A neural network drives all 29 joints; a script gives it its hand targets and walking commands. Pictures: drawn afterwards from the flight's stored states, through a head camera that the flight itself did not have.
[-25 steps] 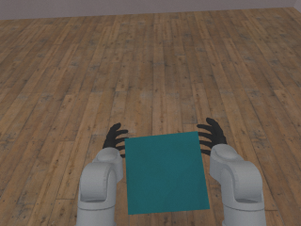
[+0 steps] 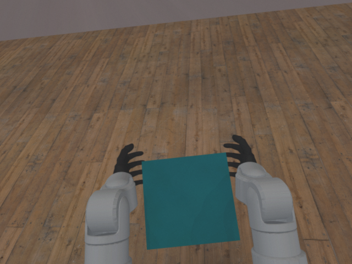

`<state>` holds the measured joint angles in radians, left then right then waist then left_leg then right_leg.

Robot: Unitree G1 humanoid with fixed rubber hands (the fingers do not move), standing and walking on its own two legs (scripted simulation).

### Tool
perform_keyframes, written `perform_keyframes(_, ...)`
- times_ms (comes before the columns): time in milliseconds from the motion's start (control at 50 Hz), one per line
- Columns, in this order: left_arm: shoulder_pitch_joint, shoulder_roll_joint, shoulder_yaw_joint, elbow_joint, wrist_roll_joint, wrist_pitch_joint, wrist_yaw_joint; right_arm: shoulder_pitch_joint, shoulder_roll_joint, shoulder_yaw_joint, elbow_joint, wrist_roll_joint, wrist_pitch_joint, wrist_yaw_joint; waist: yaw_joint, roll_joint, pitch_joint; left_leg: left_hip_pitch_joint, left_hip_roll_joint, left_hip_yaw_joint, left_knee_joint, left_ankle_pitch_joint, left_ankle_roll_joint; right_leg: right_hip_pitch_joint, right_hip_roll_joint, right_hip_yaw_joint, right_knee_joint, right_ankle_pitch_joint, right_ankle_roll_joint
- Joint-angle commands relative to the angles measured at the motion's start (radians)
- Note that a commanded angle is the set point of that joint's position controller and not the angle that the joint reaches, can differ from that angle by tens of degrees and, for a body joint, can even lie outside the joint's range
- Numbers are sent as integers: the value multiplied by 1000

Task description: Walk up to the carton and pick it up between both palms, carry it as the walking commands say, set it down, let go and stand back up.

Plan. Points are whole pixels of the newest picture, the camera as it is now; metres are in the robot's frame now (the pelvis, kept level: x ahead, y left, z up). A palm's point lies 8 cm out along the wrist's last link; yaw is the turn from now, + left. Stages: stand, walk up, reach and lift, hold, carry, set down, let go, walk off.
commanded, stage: carry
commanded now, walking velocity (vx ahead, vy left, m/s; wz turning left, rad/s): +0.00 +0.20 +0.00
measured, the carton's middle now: (187, 196) +0.29 +0.00 -0.02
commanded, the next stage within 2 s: none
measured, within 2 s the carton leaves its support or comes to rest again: neither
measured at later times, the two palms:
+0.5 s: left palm (85, 242) +0.18 +0.19 +0.05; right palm (217, 230) +0.18 -0.06 +0.05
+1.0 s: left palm out of the picture +0.11 +0.26 +0.05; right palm out of the picture +0.10 +0.01 +0.05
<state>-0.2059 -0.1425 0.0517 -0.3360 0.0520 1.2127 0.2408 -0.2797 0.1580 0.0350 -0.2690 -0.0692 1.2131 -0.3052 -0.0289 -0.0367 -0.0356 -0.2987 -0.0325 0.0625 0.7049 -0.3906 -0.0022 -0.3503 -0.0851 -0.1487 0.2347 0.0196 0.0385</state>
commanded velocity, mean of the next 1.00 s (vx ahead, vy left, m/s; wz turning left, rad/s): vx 0.00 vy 0.20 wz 0.00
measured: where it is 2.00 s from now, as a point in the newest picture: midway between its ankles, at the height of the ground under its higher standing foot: outside the picture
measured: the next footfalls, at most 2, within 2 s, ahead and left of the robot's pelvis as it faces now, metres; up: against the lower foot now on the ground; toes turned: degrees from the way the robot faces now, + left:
left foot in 0.18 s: -0.07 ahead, +0.12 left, +0.00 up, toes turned +12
right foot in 0.82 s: -0.18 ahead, -0.04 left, +0.00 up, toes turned -6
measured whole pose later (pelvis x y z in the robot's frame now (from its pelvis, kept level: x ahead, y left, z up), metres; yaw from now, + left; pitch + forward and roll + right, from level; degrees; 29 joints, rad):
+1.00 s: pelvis -0.18 +0.14 -0.03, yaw +0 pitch +4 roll +1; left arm -0.21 -0.14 -0.02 -0.30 0.06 1.21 0.27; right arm -0.20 0.14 0.00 -0.31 -0.05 1.20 -0.27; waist -0.03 -0.03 -0.05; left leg -0.42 0.00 0.14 0.58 -0.25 0.02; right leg -0.31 -0.17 -0.04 0.62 -0.37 0.12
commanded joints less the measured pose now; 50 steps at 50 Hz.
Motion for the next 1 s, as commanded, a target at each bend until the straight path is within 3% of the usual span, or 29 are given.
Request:
perform_keyframes(0, -314, -915, -420, -122, -286, -32, -205, -288, 1059, 460, -117, 298, -39, 198, 27, -211, -342, 31, -53, 96, -133, -54, 25, 363, -185, 173, -165, -327, 217)
perform_keyframes(120, -318, -914, -434, -104, -263, -33, -190, -273, 1047, 432, -99, 302, -28, 209, 30, -106, -362, 258, 16, 142, -463, -32, 88, 313, -166, 158, -103, -320, 199)
perform_keyframes(160, -333, -928, -441, -154, -280, -26, -170, -276, 1043, 425, -164, 334, -16, 209, 28, 16, -319, 308, 127, 65, -472, 17, 116, 171, -143, 120, 22, -305, 151)
perform_keyframes(180, -323, -922, -447, -159, -280, -14, -167, -275, 1031, 413, -157, 327, -6, 206, 39, 156, -298, 201, 204, -26, -404, -105, 138, 152, -86, 31, 185, -280, 157)
perform_keyframes(200, -294, -904, -441, -35, -229, -5, -180, -225, 1008, 387, -11, 265, 4, 224, 47, 217, -253, 29, 236, -55, -362, -212, 142, 155, -96, 48, 334, -329, 94)
perform_keyframes(220, -360, -930, -466, -76, -244, -14, -185, -242, 1029, 392, -18, 267, 0, 237, 50, 213, -218, -76, 232, -40, -360, -261, 139, 148, -91, 39, 414, -346, 61)
perform_keyframes(280, -496, -977, -472, -104, -276, -26, -204, -300, 1058, 384, -8, 255, -8, 246, 60, 81, -132, -274, 150, 55, -207, -264, 114, 179, -99, 81, 425, -390, 25)
perform_keyframes(300, -496, -977, -462, -85, -280, -24, -208, -310, 1057, 383, -8, 252, -9, 244, 67, -34, -116, -302, 90, 87, -108, -279, 96, 155, -153, 168, 274, -512, 13)
perform_keyframes(320, -503, -977, -451, -75, -285, -23, -211, -306, 1060, 388, -18, 248, -10, 242, 52, -256, -144, -173, -9, 159, 69, -238, 78, 38, -229, 300, -26, -655, 38)
perform_keyframes(340, -489, -978, -448, -65, -291, -18, -214, -302, 1060, 396, -34, 244, -13, 237, 29, -363, -240, 29, -61, 158, 262, -160, 64, -77, -308, 422, -262, -776, 53)
perform_keyframes(360, -481, -976, -452, -60, -294, -15, -216, -313, 1059, 392, -46, 245, -18, 233, 7, -343, -287, 149, -49, 117, 246, -136, 74, -138, -333, 409, -358, -875, 84)
perform_keyframes(380, -504, -997, -470, -98, -308, -19, -216, -340, 1078, 390, -85, 266, -27, 232, 2, -312, -327, 200, -32, 110, 153, -153, 86, -125, -317, 323, -348, -837, 98)
perform_keyframes(420, -493, -1054, -498, -82, -292, -30, -218, -353, 1109, 393, -92, 288, -50, 246, 7, -187, -413, 314, -1, 120, -130, -182, 118, -38, -211, 118, -173, -507, 158)
perform_keyframes(440, -477, -1080, -498, -56, -279, -39, -218, -368, 1118, 391, -102, 294, -65, 249, -5, 0, -399, 303, 58, 57, -330, -122, 127, -14, -126, 5, 90, -382, 164)
perform_keyframes(460, -430, -1095, -484, -23, -267, -46, -220, -402, 1102, 397, -126, 294, -74, 253, 16, 348, -325, 56, 279, -270, -499, -232, 179, -3, -34, -33, 564, -410, 100)
perform_keyframes(480, -439, -1120, -490, -42, -257, -53, -217, -425, 1078, 423, -180, 301, -73, 264, 22, 388, -219, -76, 447, -366, -598, -300, 259, -190, 25, -28, 860, -459, 91)
perform_keyframes(520, -413, -1125, -509, -78, -283, -53, -204, -373, 1103, 453, -202, 314, -59, 268, 43, 86, -179, -65, 331, -176, -454, 10, 203, -221, 15, 99, 1031, -430, 39)
perform_keyframes(540, -402, -1115, -515, -78, -290, -50, -196, -329, 1099, 446, -189, 309, -53, 268, 27, 33, -217, 80, 278, -96, -359, 274, 181, -278, 12, 104, 1027, -397, 19)
perform_keyframes(580, -376, -1064, -503, -79, -280, -44, -182, -299, 1045, 431, -188, 313, -46, 263, 30, 103, -306, 323, 251, -57, -195, 799, 172, -331, 19, 66, 897, -431, 20)
perform_keyframes(600, -363, -1047, -501, -77, -274, -43, -177, -279, 1025, 424, -177, 309, -46, 262, 26, 141, -335, 380, 251, -70, -171, 892, 165, -328, 27, 57, 841, -453, 20)
perform_keyframes(680, -337, -1011, -504, -48, -272, -27, -168, -206, 985, 387, -115, 281, -44, 251, 9, 207, -380, 439, 270, -142, -172, 916, 164, -269, 41, 61, 649, -505, 10)
perform_keyframes(740, -341, -1030, -501, -44, -287, -29, -175, -225, 1005, 396, -120, 282, -49, 247, 14, 188, -410, 392, 275, -145, -207, 865, 140, -142, 32, 60, 471, -525, -8)
perform_keyframes(780, -346, -1049, -496, -50, -292, -33, -182, -238, 1026, 408, -121, 288, -50, 245, 29, 147, -420, 272, 254, -102, -220, 749, 84, 41, -21, 79, 255, -376, -25)
perform_keyframes(800, -342, -1057, -492, -48, -295, -36, -186, -246, 1037, 417, -120, 290, -51, 244, 40, 95, -408, 124, 234, -77, -187, 652, 38, 183, -101, 153, 149, -277, -44)
perform_keyframes(840, -357, -1078, -483, -51, -295, -58, -190, -316, 1054, 455, -186, 312, -57, 252, 40, -250, -368, -188, 97, -2, -4, 221, -80, 292, -391, 499, 184, 12, -198)
perform_keyframes(860, -359, -1089, -490, -60, -304, -57, -196, -327, 1065, 458, -187, 313, -61, 250, 43, -329, -323, -252, 88, -41, 127, -38, -45, 262, -441, 516, 169, 107, -238)
perform_keyframes(900, -378, -1093, -504, -101, -306, -60, -197, -343, 1090, 477, -187, 329, -70, 251, 35, -192, -276, -250, 105, -68, 82, -72, -5, 229, -388, 372, 192, 203, -163)
perform_keyframes(940, -380, -1071, -515, -134, -300, -64, -185, -313, 1084, 479, -185, 343, -71, 255, 19, -138, -293, -72, 52, 45, -149, 103, 10, 188, -256, 182, 292, 298, -61)
perform_keyframes(980, -325, -1050, -523, -131, -285, -64, -173, -285, 1068, 484, -188, 351, -66, 259, 25, -74, -356, 133, 81, 25, -267, 284, 22, 108, -183, 118, 401, 160, 4)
